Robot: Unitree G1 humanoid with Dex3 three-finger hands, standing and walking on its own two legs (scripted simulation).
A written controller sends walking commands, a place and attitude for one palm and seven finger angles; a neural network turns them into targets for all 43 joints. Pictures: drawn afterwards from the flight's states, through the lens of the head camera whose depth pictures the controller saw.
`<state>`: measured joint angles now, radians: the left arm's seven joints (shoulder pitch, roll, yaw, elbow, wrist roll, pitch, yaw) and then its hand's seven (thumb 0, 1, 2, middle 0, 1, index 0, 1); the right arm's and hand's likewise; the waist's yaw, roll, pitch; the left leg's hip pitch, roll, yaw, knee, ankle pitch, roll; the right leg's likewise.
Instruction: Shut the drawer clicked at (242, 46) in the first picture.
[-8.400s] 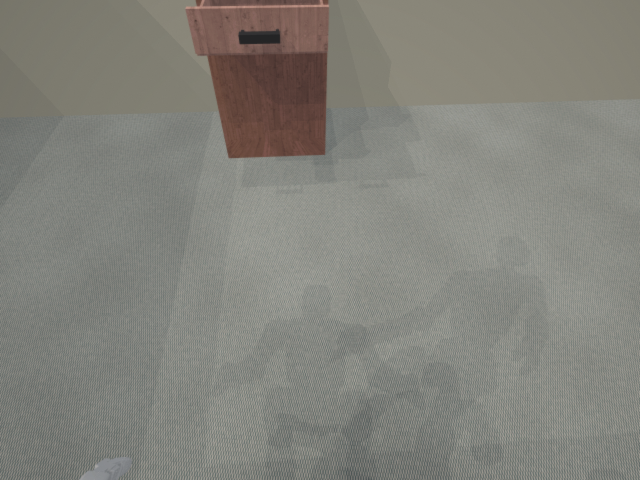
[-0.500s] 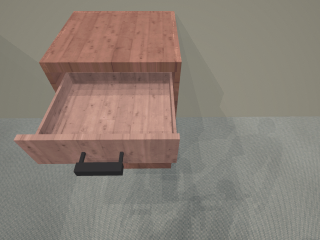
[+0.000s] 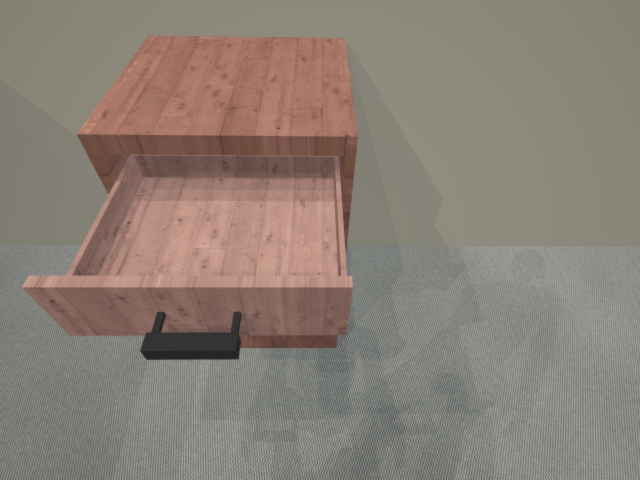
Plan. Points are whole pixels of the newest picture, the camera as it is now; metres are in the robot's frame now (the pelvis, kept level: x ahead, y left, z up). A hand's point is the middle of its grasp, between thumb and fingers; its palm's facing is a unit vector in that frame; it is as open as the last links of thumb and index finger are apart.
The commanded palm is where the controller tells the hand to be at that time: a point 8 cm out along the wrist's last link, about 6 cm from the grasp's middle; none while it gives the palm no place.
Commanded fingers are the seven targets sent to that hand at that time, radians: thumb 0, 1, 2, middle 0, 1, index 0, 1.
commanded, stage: look again from close up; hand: left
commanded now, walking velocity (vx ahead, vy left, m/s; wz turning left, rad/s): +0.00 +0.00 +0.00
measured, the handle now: (195, 331) +0.32 +0.21 -0.04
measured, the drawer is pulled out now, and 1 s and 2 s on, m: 0.30 0.30 0.30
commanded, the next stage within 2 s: raise the hand and make a fist in 0.44 s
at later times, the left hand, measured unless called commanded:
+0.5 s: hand out of the picture -0.02 +0.15 -0.17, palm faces +0.03 -0.98 -0.17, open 7.4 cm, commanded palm none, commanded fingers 0.00 0.90 0.90 -0.20 -0.30 -0.20 -0.30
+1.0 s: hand out of the picture +0.12 +0.13 -0.05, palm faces +0.11 -0.99 +0.00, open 5.8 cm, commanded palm +0.10 +0.20 -0.03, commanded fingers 0.00 0.90 0.90 -0.68 -0.82 -0.68 -0.82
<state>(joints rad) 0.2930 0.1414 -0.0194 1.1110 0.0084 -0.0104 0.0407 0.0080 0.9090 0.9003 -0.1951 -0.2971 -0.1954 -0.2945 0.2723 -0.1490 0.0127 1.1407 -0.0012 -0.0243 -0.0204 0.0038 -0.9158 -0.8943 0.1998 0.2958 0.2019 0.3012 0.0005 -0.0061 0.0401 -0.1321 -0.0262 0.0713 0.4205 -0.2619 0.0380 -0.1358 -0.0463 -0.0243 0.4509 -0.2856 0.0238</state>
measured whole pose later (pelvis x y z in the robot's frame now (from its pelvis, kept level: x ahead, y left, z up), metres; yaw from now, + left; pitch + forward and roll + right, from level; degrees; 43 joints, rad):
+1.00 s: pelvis -0.04 -0.04 -0.08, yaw +2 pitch +10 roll +1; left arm 0.55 0.14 0.06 -0.01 -0.19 -0.44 -0.17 0.02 0.90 0.90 -0.49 -0.61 -0.49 -0.61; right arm 0.12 -0.26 -0.07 0.45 0.02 -0.21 -0.01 0.01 -0.91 -0.89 0.20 0.30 0.20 0.30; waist 0.03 -0.03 -0.13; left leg -0.78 0.03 0.01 1.08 -0.49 -0.02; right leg -0.76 -0.02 -0.08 1.10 -0.53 -0.05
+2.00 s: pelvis -0.03 -0.01 -0.05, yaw +3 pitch +7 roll -2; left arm 0.66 0.18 0.04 -0.40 -0.21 -0.24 -0.13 0.02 0.90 0.90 -1.38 -1.58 -1.38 -1.58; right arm 0.23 -0.20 0.05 0.46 0.04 -0.19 -0.03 0.01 -0.90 -0.89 0.20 0.30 0.21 0.30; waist 0.03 0.05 -0.12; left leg -0.61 0.01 -0.01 0.96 -0.47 0.02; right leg -0.56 -0.03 -0.09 0.91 -0.48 0.00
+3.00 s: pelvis -0.03 -0.03 -0.06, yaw +3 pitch +10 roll -1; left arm 0.45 0.19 0.12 -0.11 -0.25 -0.33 -0.19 0.02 0.90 0.90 -1.40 -1.60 -1.40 -1.60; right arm 0.24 -0.25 0.01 0.55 0.03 -0.22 -0.04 0.01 -0.91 -0.89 0.20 0.30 0.21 0.30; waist -0.01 0.04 -0.10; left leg -0.67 0.03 -0.01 0.96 -0.46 -0.01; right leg -0.63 -0.01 -0.10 0.94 -0.48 -0.03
